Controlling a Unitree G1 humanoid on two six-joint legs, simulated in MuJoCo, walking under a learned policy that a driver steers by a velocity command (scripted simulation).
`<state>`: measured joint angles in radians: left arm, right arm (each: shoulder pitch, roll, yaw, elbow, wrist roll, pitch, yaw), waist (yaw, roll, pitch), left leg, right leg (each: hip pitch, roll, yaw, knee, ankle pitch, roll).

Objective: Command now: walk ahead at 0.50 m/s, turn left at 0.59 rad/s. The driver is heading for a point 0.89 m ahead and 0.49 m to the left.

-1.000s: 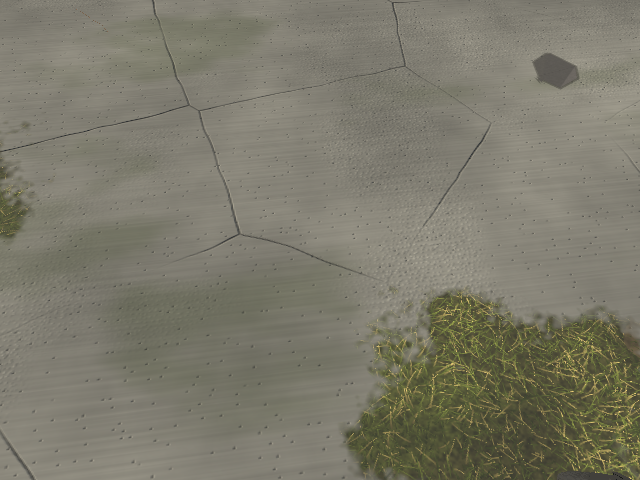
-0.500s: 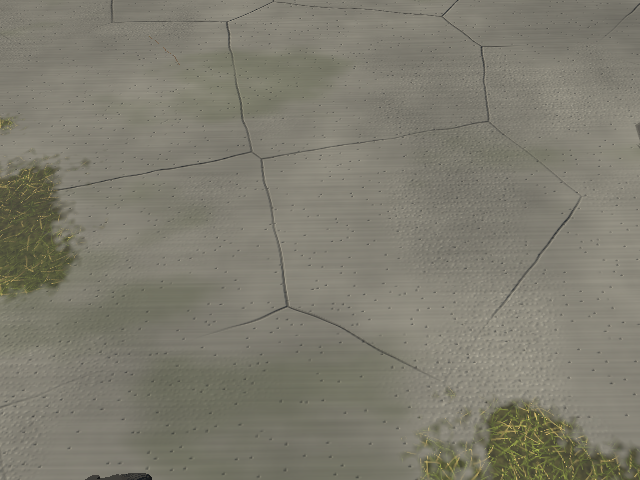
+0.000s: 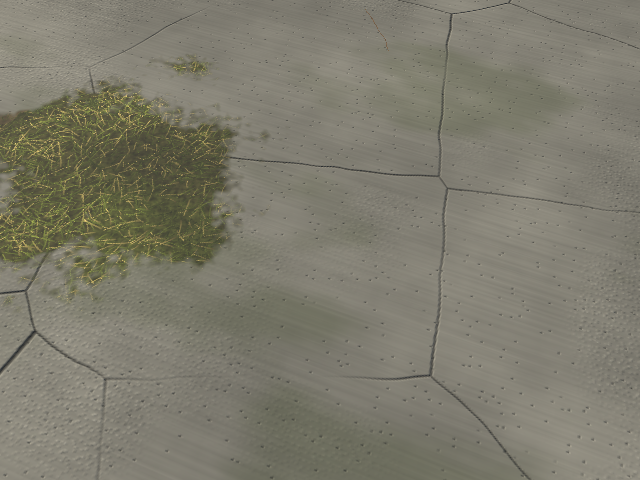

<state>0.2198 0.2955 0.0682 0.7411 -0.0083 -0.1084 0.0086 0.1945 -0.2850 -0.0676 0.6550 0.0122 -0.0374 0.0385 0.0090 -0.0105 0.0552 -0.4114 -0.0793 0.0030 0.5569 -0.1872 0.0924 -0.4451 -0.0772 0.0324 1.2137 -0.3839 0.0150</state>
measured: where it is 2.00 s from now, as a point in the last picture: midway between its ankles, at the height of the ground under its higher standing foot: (195, 406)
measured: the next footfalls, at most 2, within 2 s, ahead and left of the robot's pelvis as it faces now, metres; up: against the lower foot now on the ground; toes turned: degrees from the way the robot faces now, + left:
right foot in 0.36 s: +0.39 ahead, -0.11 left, +0.00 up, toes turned +16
left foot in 0.84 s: +0.45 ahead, +0.18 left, +0.00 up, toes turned +30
